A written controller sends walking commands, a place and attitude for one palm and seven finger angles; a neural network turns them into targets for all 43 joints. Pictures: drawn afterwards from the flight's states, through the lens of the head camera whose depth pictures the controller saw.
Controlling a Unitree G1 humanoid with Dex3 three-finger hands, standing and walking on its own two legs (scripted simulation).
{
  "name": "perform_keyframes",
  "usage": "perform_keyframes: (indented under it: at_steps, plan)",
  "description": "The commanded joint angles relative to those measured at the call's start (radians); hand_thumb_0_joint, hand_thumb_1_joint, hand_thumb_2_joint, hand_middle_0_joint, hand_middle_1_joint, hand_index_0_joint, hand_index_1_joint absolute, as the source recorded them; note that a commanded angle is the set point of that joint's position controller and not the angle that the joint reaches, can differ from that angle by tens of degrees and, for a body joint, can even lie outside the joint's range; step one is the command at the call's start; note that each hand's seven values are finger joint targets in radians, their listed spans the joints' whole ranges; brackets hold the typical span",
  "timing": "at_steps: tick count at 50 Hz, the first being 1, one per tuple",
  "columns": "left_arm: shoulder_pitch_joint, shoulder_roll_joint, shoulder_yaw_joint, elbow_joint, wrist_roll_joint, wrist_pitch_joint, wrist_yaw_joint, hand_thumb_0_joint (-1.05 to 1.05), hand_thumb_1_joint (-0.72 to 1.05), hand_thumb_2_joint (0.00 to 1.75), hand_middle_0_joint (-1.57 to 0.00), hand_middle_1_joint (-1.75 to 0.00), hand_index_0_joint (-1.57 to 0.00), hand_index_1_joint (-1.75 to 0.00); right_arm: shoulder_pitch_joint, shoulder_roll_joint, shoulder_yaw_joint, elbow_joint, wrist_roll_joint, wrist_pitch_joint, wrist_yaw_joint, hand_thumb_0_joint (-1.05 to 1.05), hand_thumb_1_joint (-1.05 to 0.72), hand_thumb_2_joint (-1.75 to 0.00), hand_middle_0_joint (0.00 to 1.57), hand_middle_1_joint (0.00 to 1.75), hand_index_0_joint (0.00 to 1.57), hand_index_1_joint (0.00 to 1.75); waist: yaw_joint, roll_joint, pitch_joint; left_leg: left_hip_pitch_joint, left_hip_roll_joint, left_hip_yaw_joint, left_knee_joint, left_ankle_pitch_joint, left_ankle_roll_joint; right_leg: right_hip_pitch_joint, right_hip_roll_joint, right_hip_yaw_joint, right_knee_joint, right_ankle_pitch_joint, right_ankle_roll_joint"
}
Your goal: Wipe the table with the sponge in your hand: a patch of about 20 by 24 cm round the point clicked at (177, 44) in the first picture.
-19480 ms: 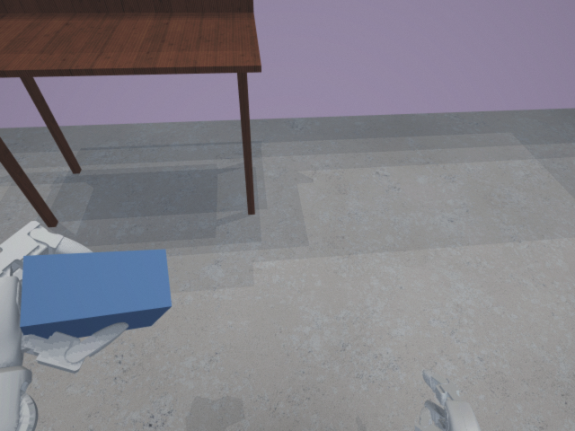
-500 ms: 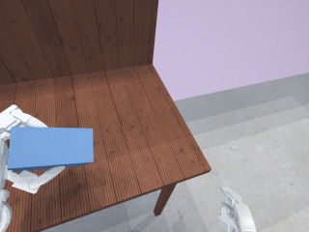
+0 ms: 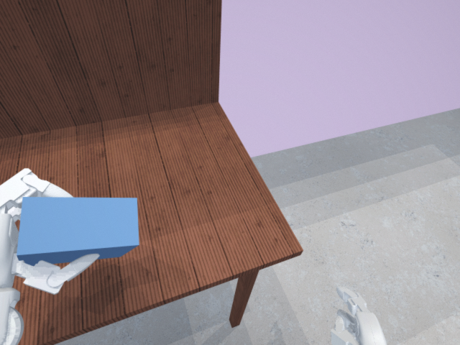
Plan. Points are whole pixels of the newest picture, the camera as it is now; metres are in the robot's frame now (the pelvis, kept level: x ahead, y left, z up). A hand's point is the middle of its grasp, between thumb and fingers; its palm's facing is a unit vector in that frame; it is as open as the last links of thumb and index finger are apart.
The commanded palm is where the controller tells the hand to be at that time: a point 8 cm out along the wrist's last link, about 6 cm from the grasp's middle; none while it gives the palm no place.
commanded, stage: shuffle to correct the standing spot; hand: left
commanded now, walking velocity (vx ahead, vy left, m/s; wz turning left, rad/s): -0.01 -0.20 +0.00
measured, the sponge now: (96, 231) +0.23 +0.21 +0.13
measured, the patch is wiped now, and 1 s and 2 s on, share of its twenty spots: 0.00 0.00 0.00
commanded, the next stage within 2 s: come to a stop and stand still in 1.80 s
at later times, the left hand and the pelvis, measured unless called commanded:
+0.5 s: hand (98, 229) +0.22 +0.20 +0.15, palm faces +0.33 -0.86 -0.38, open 10.1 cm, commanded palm +0.17 +0.23 +0.17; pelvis +0.00 -0.05 +0.00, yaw -1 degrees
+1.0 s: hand (117, 226) +0.23 +0.17 +0.15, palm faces +0.31 -0.86 -0.41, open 10.1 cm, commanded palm +0.17 +0.21 +0.17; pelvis +0.01 -0.07 -0.01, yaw +0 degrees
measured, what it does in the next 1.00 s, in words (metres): shifts its weight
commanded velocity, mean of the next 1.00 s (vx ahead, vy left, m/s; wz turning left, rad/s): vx -0.03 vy -0.20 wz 0.00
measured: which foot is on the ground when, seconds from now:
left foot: down 0.00-1.00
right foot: down 0.00-1.00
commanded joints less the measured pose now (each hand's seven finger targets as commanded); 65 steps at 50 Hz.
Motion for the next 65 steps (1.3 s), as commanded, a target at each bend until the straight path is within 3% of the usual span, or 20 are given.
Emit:
perform_keyframes:
  at_steps: [1, 2, 8, 10, 11, 12, 15, 27, 31, 32, 35, 36, 39, 41, 44, 49, 51, 55, 62, 65]
  plan:
    - [-0.111, 0.178, 0.123, -0.224, -0.015, -0.061, 0.019, 0.0, 0.1, 1.3, -1.2, -1.6, -1.2, -1.6, -0.11, -0.126, -0.058, -0.164, 0.005, -0.054, -0.008, 0.0, -0.9, -0.9, 0.2, 0.3, 0.2, 0.3, -0.009, 0.085, -0.11, 0.029, 0.124, -0.131, -0.134, 0.021, -0.043, 0.008, -0.033, 0.049, -0.027, 0.052, -0.025]
    - [-0.105, 0.157, 0.104, -0.212, -0.019, -0.062, 0.015, 0.0, 0.1, 1.3, -1.2, -1.6, -1.2, -1.6, -0.101, -0.124, -0.054, -0.165, 0.001, -0.05, -0.007, 0.0, -0.9, -0.9, 0.2, 0.3, 0.2, 0.3, -0.008, 0.085, -0.107, 0.013, 0.13, -0.139, -0.145, 0.012, -0.038, 0.018, -0.027, 0.034, -0.024, 0.045, -0.021]
    - [-0.107, 0.171, 0.114, -0.263, -0.022, -0.056, 0.011, 0.0, 0.1, 1.3, -1.2, -1.6, -1.2, -1.6, -0.098, -0.119, -0.065, -0.183, 0.004, -0.048, 0.003, 0.0, -0.9, -0.9, 0.2, 0.3, 0.2, 0.3, -0.006, 0.131, -0.13, 0.026, 0.174, -0.151, -0.136, 0.049, -0.034, 0.014, -0.022, 0.023, 0.014, 0.044, -0.019]
    - [-0.088, 0.177, 0.126, -0.26, -0.025, -0.052, 0.01, 0.0, 0.1, 1.3, -1.2, -1.6, -1.2, -1.6, -0.088, -0.121, -0.068, -0.183, 0.002, -0.043, 0.007, 0.0, -0.9, -0.9, 0.2, 0.3, 0.2, 0.3, -0.006, 0.103, -0.153, 0.044, 0.174, -0.144, -0.102, 0.119, -0.036, 0.02, -0.026, 0.026, 0.006, 0.078, -0.02]
    - [-0.066, 0.189, 0.138, -0.262, -0.028, -0.047, 0.011, 0.0, 0.1, 1.3, -1.2, -1.6, -1.2, -1.6, -0.098, -0.121, -0.069, -0.184, 0.005, -0.044, 0.009, 0.0, -0.9, -0.9, 0.2, 0.3, 0.2, 0.3, -0.006, 0.109, -0.158, 0.057, 0.172, -0.13, -0.093, 0.128, -0.037, 0.01, -0.024, 0.027, 0.005, 0.083, -0.021]
    - [-0.063, 0.159, 0.113, -0.254, -0.032, -0.046, 0.006, 0.0, 0.1, 1.3, -1.2, -1.6, -1.2, -1.6, -0.089, -0.119, -0.067, -0.184, 0.003, -0.039, 0.01, 0.0, -0.9, -0.9, 0.2, 0.3, 0.2, 0.3, -0.01, 0.101, -0.149, 0.045, 0.172, -0.129, -0.086, 0.133, -0.035, 0.009, -0.025, 0.023, 0.002, 0.088, -0.02]
    - [-0.069, 0.183, 0.133, -0.27, -0.034, -0.042, 0.003, 0.0, 0.1, 1.3, -1.2, -1.6, -1.2, -1.6, -0.088, -0.124, -0.075, -0.189, 0.003, -0.033, 0.01, 0.0, -0.9, -0.9, 0.2, 0.3, 0.2, 0.3, -0.009, 0.107, -0.16, 0.055, 0.173, -0.122, -0.055, 0.151, -0.034, -0.001, -0.034, 0.044, 0.002, 0.118, -0.026]
    - [-0.038, 0.19, 0.137, -0.293, -0.059, -0.015, 0.001, 0.0, 0.1, 1.3, -1.2, -1.6, -1.2, -1.6, -0.089, -0.124, -0.081, -0.186, 0.003, -0.015, -0.005, 0.0, -0.9, -0.9, 0.2, 0.3, 0.2, 0.3, -0.019, 0.063, -0.157, 0.041, 0.142, -0.082, 0.036, 0.058, -0.029, -0.061, -0.068, 0.102, -0.013, 0.113, -0.052]
    - [-0.006, 0.218, 0.169, -0.296, -0.063, -0.008, 0.008, 0.0, 0.1, 1.3, -1.2, -1.6, -1.2, -1.6, -0.091, -0.125, -0.088, -0.185, 0.01, -0.009, -0.01, 0.0, -0.9, -0.9, 0.2, 0.3, 0.2, 0.3, -0.02, 0.05, -0.166, 0.048, 0.134, -0.073, 0.078, 0.08, -0.031, -0.067, -0.088, 0.125, -0.009, 0.15, -0.062]
    - [0.001, 0.195, 0.148, -0.288, -0.065, -0.009, 0.005, 0.0, 0.1, 1.3, -1.2, -1.6, -1.2, -1.6, -0.084, -0.124, -0.085, -0.184, 0.005, -0.005, -0.01, 0.0, -0.9, -0.9, 0.2, 0.3, 0.2, 0.3, -0.023, 0.043, -0.158, 0.035, 0.132, -0.068, 0.085, 0.064, -0.028, -0.073, -0.09, 0.119, -0.014, 0.138, -0.058]
    - [0.0, 0.209, 0.162, -0.288, -0.068, -0.009, 0.001, 0.0, 0.1, 1.3, -1.2, -1.6, -1.2, -1.6, -0.08, -0.129, -0.092, -0.187, 0.009, -0.004, -0.01, 0.0, -0.9, -0.9, 0.2, 0.3, 0.2, 0.3, -0.023, 0.03, -0.153, 0.033, 0.13, -0.071, 0.103, 0.074, -0.03, -0.08, -0.101, 0.135, -0.008, 0.164, -0.059]
    - [0.003, 0.216, 0.165, -0.297, -0.067, -0.007, 0.007, 0.0, 0.1, 1.3, -1.2, -1.6, -1.2, -1.6, -0.091, -0.128, -0.09, -0.183, 0.013, -0.003, -0.013, 0.0, -0.9, -0.9, 0.2, 0.3, 0.2, 0.3, -0.024, 0.053, -0.145, 0.042, 0.132, -0.075, 0.092, 0.069, -0.03, -0.093, -0.098, 0.132, -0.007, 0.146, -0.064]
    - [-0.003, 0.215, 0.165, -0.299, -0.068, -0.012, 0.001, 0.0, 0.1, 1.3, -1.2, -1.6, -1.2, -1.6, -0.082, -0.131, -0.092, -0.186, 0.009, -0.002, -0.013, 0.0, -0.9, -0.9, 0.2, 0.3, 0.2, 0.3, -0.02, 0.029, -0.144, 0.024, 0.148, -0.085, 0.08, 0.088, -0.023, -0.075, -0.086, 0.117, 0.006, 0.149, -0.044]
    - [-0.008, 0.223, 0.165, -0.312, -0.066, -0.014, 0.004, 0.0, 0.1, 1.3, -1.2, -1.6, -1.2, -1.6, -0.09, -0.13, -0.089, -0.181, 0.012, -0.004, -0.015, 0.0, -0.9, -0.9, 0.2, 0.3, 0.2, 0.3, -0.022, 0.069, -0.144, 0.032, 0.158, -0.101, 0.058, 0.104, -0.021, -0.074, -0.081, 0.108, 0.018, 0.139, -0.052]
    - [-0.013, 0.215, 0.16, -0.311, -0.063, -0.017, -0.003, 0.0, 0.1, 1.3, -1.2, -1.6, -1.2, -1.6, -0.082, -0.133, -0.09, -0.186, 0.007, -0.004, -0.013, 0.0, -0.9, -0.9, 0.2, 0.3, 0.2, 0.3, -0.016, 0.077, -0.14, 0.007, 0.185, -0.117, 0.035, 0.12, -0.012, -0.044, -0.06, 0.093, 0.029, 0.136, -0.026]
    - [0.004, 0.216, 0.165, -0.297, -0.062, -0.012, -0.005, 0.0, 0.1, 1.3, -1.2, -1.6, -1.2, -1.6, -0.075, -0.131, -0.092, -0.186, 0.007, -0.002, -0.01, 0.0, -0.9, -0.9, 0.2, 0.3, 0.2, 0.3, -0.016, 0.061, -0.153, 0.01, 0.181, -0.103, 0.056, 0.11, -0.014, -0.025, -0.067, 0.098, 0.018, 0.155, -0.026]
    - [0.002, 0.214, 0.16, -0.303, -0.063, -0.008, -0.001, 0.0, 0.1, 1.3, -1.2, -1.6, -1.2, -1.6, -0.08, -0.128, -0.089, -0.182, 0.012, -0.002, -0.009, 0.0, -0.9, -0.9, 0.2, 0.3, 0.2, 0.3, -0.022, 0.069, -0.149, 0.023, 0.164, -0.097, 0.061, 0.081, -0.021, -0.045, -0.078, 0.109, 0.011, 0.143, -0.048]
    - [-0.015, 0.217, 0.161, -0.325, -0.064, -0.013, -0.001, 0.0, 0.1, 1.3, -1.2, -1.6, -1.2, -1.6, -0.075, -0.128, -0.09, -0.186, 0.008, -0.002, -0.008, 0.0, -0.9, -0.9, 0.2, 0.3, 0.2, 0.3, -0.023, 0.054, -0.154, 0.022, 0.163, -0.103, 0.068, 0.083, -0.021, -0.046, -0.083, 0.116, 0.013, 0.142, -0.054]
    - [-0.001, 0.203, 0.149, -0.31, -0.062, -0.009, 0.001, 0.0, 0.1, 1.3, -1.2, -1.6, -1.2, -1.6, -0.082, -0.123, -0.082, -0.183, 0.008, 0.005, -0.009, 0.0, -0.9, -0.9, 0.2, 0.3, 0.2, 0.3, -0.023, 0.1, -0.146, 0.013, 0.193, -0.126, 0.027, 0.118, -0.012, -0.023, -0.06, 0.082, 0.026, 0.134, -0.042]
    - [-0.001, 0.212, 0.161, -0.3, -0.062, -0.007, -0.002, 0.0, 0.1, 1.3, -1.2, -1.6, -1.2, -1.6, -0.072, -0.127, -0.09, -0.185, 0.01, 0.005, -0.006, 0.0, -0.9, -0.9, 0.2, 0.3, 0.2, 0.3, -0.022, 0.059, -0.153, 0.014, 0.186, -0.116, 0.056, 0.131, -0.017, -0.011, -0.073, 0.095, 0.016, 0.175, -0.042]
